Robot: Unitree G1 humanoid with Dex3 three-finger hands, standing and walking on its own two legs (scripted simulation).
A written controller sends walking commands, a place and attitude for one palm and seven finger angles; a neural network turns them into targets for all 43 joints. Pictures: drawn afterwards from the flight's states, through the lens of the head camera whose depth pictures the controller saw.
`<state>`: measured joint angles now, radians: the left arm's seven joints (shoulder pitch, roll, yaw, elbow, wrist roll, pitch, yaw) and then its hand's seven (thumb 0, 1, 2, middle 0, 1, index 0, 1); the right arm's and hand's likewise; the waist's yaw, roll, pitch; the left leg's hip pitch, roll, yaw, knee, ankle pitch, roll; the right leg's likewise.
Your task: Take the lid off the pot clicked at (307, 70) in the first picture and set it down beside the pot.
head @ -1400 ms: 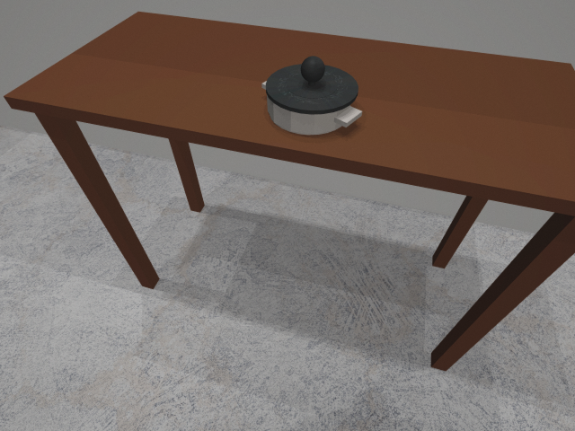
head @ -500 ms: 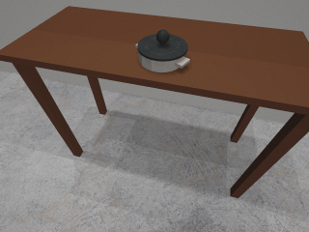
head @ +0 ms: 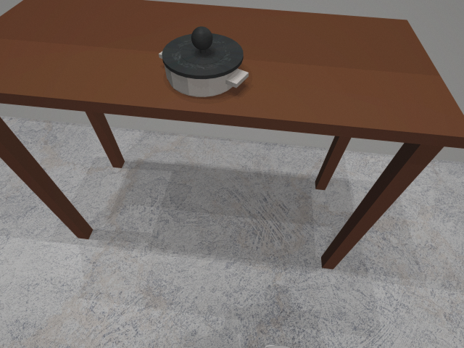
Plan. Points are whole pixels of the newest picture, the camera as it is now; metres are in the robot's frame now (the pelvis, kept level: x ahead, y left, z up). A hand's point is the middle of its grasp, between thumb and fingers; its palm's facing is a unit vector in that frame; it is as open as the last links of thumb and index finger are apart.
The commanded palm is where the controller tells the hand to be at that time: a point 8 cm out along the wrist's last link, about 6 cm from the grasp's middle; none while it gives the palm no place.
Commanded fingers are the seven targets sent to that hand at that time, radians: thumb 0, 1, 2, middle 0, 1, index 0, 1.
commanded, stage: take the last steps up to it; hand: left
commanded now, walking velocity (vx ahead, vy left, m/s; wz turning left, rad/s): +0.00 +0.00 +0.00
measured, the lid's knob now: (202, 38) +0.68 +0.11 +0.17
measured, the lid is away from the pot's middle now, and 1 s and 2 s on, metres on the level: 0.00 0.00 0.00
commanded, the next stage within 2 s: come to a stop and stand still in 0.46 s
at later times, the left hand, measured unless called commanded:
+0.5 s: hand out of the picture +0.06 +0.16 -0.18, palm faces +0.02 -0.99 -0.15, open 7.4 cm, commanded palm none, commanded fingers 0.00 0.90 0.90 -0.20 -0.30 -0.20 -0.30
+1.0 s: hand (168, 293) +0.24 +0.15 -0.15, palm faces -0.02 -0.96 -0.27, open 7.3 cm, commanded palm none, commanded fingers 0.00 0.90 0.90 -0.20 -0.30 -0.20 -0.30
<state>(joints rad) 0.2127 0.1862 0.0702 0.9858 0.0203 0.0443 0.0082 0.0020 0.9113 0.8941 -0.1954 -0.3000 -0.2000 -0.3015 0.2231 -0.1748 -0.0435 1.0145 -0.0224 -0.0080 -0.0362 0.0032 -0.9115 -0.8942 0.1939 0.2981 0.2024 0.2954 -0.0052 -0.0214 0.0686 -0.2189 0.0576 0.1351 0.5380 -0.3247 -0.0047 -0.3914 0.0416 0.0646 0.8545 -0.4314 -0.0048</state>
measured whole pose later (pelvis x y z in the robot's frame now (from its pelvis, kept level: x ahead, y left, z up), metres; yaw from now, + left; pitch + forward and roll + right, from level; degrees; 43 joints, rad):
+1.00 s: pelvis +0.15 -0.04 +0.00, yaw -2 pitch +0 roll +2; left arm 0.16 0.15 0.04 0.97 0.03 0.00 0.04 0.00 0.92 0.89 -0.20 -0.30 -0.20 -0.30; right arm 0.18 -0.19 -0.07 1.04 0.00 0.05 -0.03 0.01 -0.92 -0.89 0.20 0.30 0.20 0.30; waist -0.01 0.02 0.11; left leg -0.40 -0.02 0.01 1.02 -0.52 -0.04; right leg -0.31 -0.03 -0.05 0.56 -0.25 -0.04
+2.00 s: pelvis +0.07 +0.01 +0.01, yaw -3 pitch -1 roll +0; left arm 0.29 0.13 0.01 1.11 0.01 0.00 0.03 0.01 0.92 0.89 -0.20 -0.30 -0.20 -0.30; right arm 0.29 -0.12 -0.01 1.16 -0.01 0.01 -0.02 0.00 -0.91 -0.89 0.19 0.30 0.20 0.30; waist -0.02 -0.01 0.04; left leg -0.23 0.00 0.04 0.43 -0.18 0.02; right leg -0.13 0.02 -0.01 0.43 -0.28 -0.02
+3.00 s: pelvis +0.05 +0.04 +0.00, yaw -2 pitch -1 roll -1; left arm 0.37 0.17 0.00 1.03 0.03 0.00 0.04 0.00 0.91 0.89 -0.19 -0.30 -0.20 -0.30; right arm 0.27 -0.16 -0.01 1.04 0.00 0.01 -0.01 0.01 -0.92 -0.89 0.20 0.30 0.20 0.30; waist 0.00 -0.02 0.03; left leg -0.31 -0.03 0.04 0.51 -0.18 0.06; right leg -0.20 -0.01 -0.01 0.50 -0.28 0.02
